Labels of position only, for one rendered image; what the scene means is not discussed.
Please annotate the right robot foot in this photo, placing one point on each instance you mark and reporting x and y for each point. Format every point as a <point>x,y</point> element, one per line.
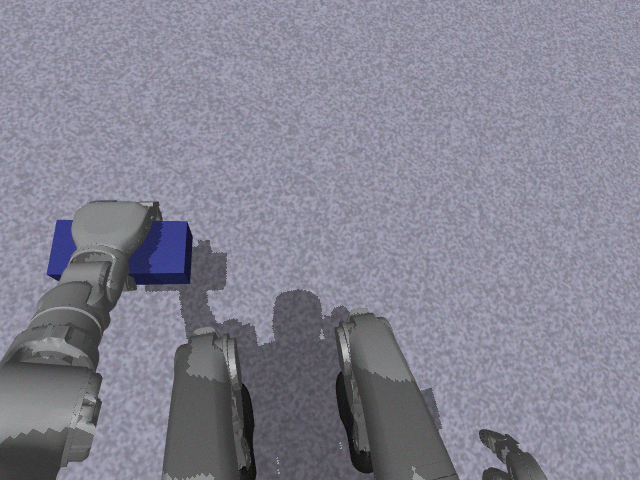
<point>361,460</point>

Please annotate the right robot hand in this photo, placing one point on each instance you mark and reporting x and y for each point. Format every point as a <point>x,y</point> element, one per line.
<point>520,465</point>

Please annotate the left robot foot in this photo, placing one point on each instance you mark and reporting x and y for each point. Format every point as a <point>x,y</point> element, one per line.
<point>248,472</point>

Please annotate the carton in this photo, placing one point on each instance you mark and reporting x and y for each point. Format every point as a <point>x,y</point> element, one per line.
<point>163,258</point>

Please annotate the left robot hand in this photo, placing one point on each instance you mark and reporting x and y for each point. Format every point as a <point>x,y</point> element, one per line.
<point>120,225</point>

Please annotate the left robot arm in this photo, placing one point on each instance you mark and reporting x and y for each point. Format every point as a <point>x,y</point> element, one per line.
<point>49,405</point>

